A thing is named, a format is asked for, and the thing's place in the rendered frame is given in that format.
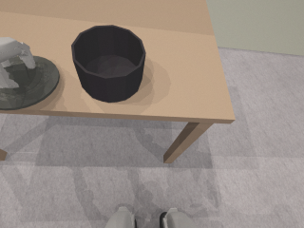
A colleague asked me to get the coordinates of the pot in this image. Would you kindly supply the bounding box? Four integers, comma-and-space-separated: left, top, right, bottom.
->
71, 25, 146, 103

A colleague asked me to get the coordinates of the robot left hand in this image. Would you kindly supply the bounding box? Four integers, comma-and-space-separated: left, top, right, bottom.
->
0, 37, 36, 88

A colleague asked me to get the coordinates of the robot shin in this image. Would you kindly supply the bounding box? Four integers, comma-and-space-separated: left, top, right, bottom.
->
118, 206, 130, 213
166, 208, 178, 216

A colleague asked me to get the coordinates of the knob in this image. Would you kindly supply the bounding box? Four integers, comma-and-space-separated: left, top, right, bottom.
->
4, 63, 30, 84

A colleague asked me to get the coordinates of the table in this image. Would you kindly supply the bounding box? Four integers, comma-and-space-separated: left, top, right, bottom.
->
0, 0, 236, 163

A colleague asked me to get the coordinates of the right robot shin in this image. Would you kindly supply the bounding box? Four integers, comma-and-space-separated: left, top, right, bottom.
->
166, 208, 178, 216

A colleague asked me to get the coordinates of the left robot shin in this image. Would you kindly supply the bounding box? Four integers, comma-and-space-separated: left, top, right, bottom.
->
118, 206, 130, 213

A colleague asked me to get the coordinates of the lid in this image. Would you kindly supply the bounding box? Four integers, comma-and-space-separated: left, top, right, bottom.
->
0, 55, 60, 111

